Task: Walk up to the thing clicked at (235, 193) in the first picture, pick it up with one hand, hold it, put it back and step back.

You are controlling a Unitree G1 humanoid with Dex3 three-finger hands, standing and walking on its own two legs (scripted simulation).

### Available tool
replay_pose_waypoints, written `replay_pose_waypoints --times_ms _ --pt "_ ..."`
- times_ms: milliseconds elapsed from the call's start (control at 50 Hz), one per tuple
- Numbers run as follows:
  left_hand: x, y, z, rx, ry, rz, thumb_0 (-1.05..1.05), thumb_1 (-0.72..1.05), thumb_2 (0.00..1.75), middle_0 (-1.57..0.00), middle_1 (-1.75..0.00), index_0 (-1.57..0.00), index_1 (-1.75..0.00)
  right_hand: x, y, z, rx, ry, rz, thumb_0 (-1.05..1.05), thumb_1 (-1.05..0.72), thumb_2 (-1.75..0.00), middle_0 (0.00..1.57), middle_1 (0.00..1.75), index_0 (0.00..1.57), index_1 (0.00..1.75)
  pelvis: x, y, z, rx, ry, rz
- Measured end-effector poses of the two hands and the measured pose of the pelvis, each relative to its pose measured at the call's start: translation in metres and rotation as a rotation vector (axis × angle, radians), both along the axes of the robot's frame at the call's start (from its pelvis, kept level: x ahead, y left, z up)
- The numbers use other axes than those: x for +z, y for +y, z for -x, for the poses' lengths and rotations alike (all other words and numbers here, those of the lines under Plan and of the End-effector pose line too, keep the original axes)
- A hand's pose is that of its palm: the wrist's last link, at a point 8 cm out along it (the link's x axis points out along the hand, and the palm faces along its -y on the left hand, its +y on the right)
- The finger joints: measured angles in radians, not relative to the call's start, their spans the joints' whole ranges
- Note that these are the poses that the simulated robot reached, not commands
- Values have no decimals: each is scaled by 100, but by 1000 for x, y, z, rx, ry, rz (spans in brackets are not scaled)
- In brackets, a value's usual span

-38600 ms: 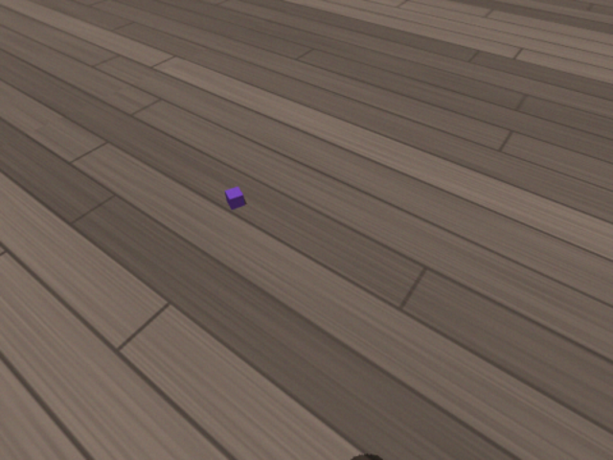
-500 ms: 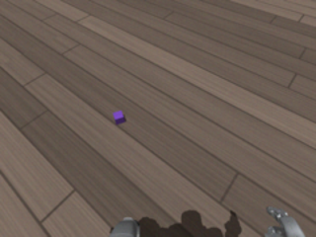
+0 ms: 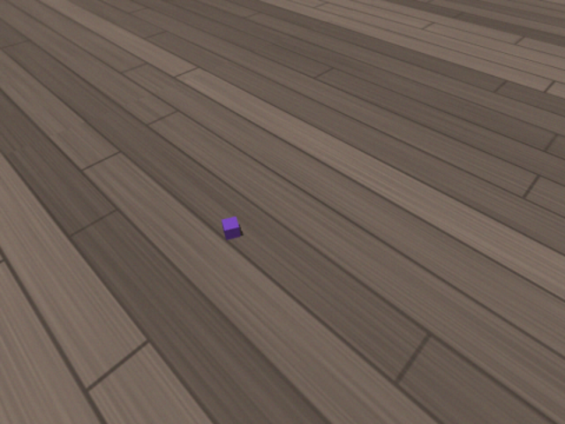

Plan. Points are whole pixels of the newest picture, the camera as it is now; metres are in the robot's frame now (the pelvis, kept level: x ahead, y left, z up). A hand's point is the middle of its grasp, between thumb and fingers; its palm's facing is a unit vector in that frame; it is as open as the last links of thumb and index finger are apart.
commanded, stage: step back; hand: left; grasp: from above
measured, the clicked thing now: (231, 228) +1.06 +0.23 -0.73
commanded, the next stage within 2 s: stand in 0.66 s
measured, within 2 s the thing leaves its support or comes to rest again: neither
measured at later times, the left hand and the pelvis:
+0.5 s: hand out of the picture +0.10 +0.27 -0.16, palm faces +0.05 -0.92 -0.38, open 7.4 cm; pelvis +0.05 +0.00 -0.01, yaw +1 degrees
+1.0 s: hand out of the picture +0.15 +0.26 -0.14, palm faces -0.03 -0.94 -0.33, open 7.4 cm; pelvis +0.06 +0.01 +0.02, yaw +0 degrees
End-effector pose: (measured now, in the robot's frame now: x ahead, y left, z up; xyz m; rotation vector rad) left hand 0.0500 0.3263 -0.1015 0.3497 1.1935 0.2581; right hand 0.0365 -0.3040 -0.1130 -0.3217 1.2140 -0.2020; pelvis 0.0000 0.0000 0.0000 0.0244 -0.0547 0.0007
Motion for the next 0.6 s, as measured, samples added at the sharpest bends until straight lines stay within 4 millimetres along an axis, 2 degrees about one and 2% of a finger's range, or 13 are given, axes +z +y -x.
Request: replay_pose_waypoints --times_ms 120,200,280,360,460,600 --pt "-3 -22 -8 -6 -26 -12 1 91 90 -21 -30 -20 -30 -11 -26 -17 -8 -5 13 1 -90 -90 21 30 21 30 -8 -18 -8 -2 -4 33" --pt "1 -33 -3 31 -34 -1 1 91 90 -21 -30 -20 -30 -7 -31 -38 23 5 21 1 -90 -90 21 30 20 30 -3 -21 -17 15 -2 26" --pt "5 -34 -1 54 -11 4 1 90 90 -21 -30 -20 -30 -3 -31 -59 57 7 24 1 -90 -90 20 30 20 30 2 -18 -28 28 3 25" --pt "-1 -26 -8 63 17 5 1 90 90 -21 -30 -20 -30 -4 -22 -80 72 14 28 1 -90 -90 20 30 20 30 -1 -11 -39 39 7 20" --pt "-17 -13 -28 64 28 18 1 90 90 -21 -30 -20 -30 -8 1 -105 77 -15 27 1 -90 -90 20 30 20 30 -8 1 -47 30 5 12" --pt "-18 -13 -58 21 8 36 1 91 90 -21 -30 -20 -30 -2 27 -140 75 -89 -22 1 -90 -90 21 30 20 30 -4 4 -53 8 12 36"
